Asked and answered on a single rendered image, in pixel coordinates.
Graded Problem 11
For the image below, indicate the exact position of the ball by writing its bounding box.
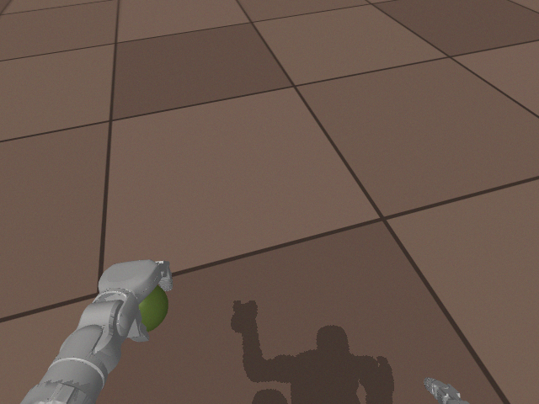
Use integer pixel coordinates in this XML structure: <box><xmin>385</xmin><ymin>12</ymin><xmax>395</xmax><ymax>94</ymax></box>
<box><xmin>139</xmin><ymin>285</ymin><xmax>168</xmax><ymax>332</ymax></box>

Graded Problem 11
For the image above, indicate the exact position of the right robot hand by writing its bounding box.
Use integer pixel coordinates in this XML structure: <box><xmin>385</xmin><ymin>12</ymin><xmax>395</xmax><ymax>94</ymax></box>
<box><xmin>424</xmin><ymin>377</ymin><xmax>470</xmax><ymax>404</ymax></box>

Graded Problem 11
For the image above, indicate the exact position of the left robot hand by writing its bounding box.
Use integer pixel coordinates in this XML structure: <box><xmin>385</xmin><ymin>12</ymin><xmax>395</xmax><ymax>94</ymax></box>
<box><xmin>99</xmin><ymin>259</ymin><xmax>173</xmax><ymax>342</ymax></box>

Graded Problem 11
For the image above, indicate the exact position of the left robot arm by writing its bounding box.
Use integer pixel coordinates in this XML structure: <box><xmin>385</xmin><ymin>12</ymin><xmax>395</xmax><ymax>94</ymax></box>
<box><xmin>20</xmin><ymin>288</ymin><xmax>139</xmax><ymax>404</ymax></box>

